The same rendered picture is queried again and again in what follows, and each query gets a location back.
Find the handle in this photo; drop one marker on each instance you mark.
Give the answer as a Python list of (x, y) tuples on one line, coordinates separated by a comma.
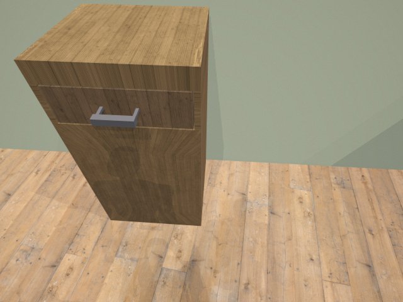
[(114, 120)]

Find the drawer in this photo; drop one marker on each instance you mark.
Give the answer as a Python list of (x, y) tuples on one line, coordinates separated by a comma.
[(158, 108)]

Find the cabinet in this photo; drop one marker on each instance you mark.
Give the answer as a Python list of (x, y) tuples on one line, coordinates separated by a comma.
[(142, 174)]

